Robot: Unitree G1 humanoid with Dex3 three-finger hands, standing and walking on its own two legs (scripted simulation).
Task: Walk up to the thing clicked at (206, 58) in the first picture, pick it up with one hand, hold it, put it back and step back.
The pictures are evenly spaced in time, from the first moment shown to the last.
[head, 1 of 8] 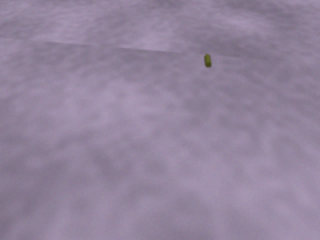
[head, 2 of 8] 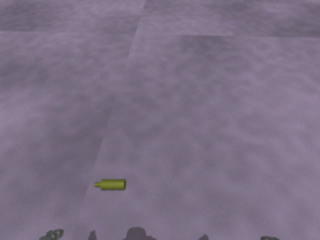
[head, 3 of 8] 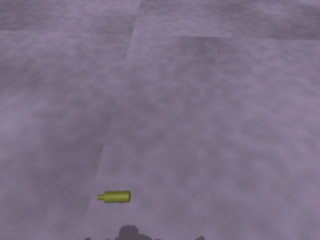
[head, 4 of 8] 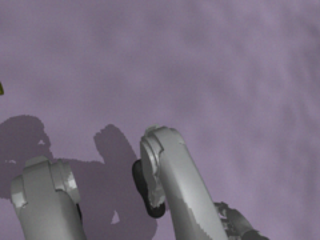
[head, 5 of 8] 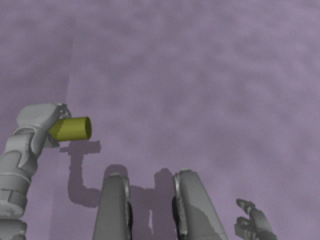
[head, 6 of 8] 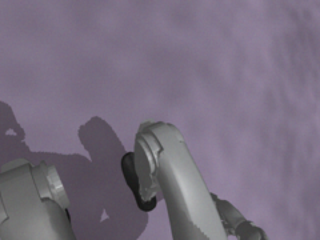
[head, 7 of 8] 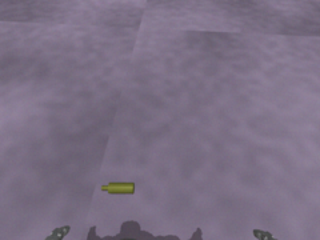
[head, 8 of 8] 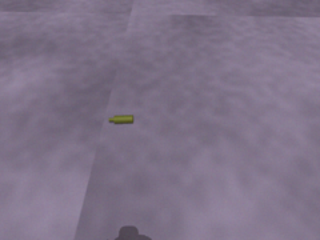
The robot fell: no
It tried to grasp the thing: yes
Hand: left
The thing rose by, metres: 0.68
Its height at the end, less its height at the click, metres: +0.00
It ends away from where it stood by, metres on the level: 0.01
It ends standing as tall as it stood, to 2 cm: yes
